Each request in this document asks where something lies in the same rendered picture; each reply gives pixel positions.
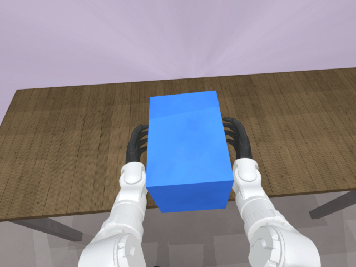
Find left robot hand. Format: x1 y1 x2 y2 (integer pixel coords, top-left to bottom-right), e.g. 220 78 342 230
126 124 149 164

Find robot left upper arm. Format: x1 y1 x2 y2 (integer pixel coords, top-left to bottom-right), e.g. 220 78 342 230
78 233 146 267

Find robot right upper arm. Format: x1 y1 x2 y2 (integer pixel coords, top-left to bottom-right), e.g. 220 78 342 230
248 225 320 267

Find table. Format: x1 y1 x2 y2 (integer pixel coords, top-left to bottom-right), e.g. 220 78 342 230
0 67 356 242

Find robot right forearm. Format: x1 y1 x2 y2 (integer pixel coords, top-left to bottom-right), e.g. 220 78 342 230
232 158 321 267

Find robot left forearm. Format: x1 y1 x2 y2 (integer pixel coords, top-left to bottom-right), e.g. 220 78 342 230
78 162 148 264

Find carton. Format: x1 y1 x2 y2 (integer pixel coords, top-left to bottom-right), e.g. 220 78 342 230
146 91 234 213

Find right robot hand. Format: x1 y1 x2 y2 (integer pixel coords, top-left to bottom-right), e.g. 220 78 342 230
223 117 253 159

